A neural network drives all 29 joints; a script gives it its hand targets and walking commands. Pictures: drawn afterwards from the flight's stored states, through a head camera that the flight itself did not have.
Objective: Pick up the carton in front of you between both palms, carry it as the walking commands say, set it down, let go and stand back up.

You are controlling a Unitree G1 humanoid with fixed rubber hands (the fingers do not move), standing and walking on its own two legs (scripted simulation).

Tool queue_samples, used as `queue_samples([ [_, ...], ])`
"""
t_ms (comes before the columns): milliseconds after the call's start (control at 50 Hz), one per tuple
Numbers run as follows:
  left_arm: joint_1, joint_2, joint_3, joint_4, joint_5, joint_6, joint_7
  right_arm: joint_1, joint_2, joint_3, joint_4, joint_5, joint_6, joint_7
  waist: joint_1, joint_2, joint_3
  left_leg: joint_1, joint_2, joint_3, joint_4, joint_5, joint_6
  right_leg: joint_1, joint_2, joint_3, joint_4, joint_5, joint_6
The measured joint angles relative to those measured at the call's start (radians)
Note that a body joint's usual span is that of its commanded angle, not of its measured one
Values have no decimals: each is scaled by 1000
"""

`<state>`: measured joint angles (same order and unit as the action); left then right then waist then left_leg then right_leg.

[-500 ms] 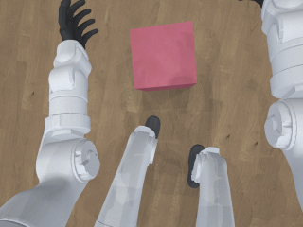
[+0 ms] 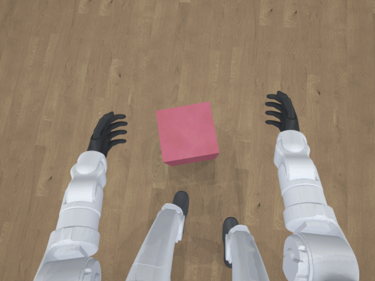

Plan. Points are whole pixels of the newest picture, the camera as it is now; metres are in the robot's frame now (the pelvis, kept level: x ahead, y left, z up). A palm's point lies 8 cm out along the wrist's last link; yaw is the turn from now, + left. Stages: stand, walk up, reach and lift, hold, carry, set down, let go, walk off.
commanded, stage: let go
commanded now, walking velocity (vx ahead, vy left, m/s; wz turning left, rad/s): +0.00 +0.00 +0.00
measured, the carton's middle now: (188, 137) +0.46 +0.12 -0.58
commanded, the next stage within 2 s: stand in 1.12 s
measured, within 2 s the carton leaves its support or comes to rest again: neither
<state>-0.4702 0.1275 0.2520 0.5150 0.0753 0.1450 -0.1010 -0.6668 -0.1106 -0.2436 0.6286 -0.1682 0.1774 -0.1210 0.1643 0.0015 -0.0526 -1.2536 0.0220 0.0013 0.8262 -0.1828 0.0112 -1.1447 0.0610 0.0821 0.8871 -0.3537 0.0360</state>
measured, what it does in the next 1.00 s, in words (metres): rises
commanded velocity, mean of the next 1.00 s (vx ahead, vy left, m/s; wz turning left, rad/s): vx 0.00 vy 0.00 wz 0.00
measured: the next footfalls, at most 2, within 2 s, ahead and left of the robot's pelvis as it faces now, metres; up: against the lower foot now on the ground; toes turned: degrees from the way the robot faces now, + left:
none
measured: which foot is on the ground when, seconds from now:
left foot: down 0.00-1.00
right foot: down 0.00-1.00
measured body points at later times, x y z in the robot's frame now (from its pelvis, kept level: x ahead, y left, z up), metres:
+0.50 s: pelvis +0.06 -0.01 +0.06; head +0.15 -0.01 +0.50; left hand +0.21 +0.24 -0.01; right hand +0.32 -0.19 -0.03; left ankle +0.09 +0.11 -0.67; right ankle +0.01 -0.14 -0.67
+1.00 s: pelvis +0.07 -0.03 +0.07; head +0.08 -0.02 +0.52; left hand +0.23 +0.23 -0.01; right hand +0.26 -0.24 -0.01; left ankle +0.09 +0.11 -0.67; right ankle +0.01 -0.14 -0.67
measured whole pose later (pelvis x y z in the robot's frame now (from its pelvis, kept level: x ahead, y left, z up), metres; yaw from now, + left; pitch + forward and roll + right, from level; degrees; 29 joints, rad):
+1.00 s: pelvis +0.07 -0.03 +0.07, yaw +5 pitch -2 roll +1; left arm 0.22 0.25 0.03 0.41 0.02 0.18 -0.02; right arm 0.22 -0.20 -0.02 0.48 0.02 0.06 0.01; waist 0.00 -0.03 0.05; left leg -0.22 -0.02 -0.05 0.47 -0.21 -0.02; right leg -0.07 0.01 0.03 0.48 -0.37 -0.02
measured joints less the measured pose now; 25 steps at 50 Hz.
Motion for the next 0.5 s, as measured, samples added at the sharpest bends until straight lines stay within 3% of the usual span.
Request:
queue_samples([
  [120,198,62,-121,-31,-62,-41,-22,200,0,33,-28,47,-56,2,-16,5,33,220,-20,3,-79,-7,6,227,-24,2,-88,-4,1],
  [260,441,74,-216,-111,-97,-84,6,391,-25,66,-12,89,-131,43,-22,7,63,454,-47,-9,-162,-18,7,473,-53,-13,-182,-18,-4],
  [380,610,69,-255,-168,-111,-103,22,549,-37,94,-31,96,-166,68,-33,27,81,629,-55,-24,-235,-19,2,660,-63,-28,-273,-13,-12],
  [500,679,82,-252,-153,-118,-104,22,680,-46,132,-76,101,-167,94,-74,24,96,786,-50,-34,-310,-12,-12,818,-60,-36,-351,-3,-27],
])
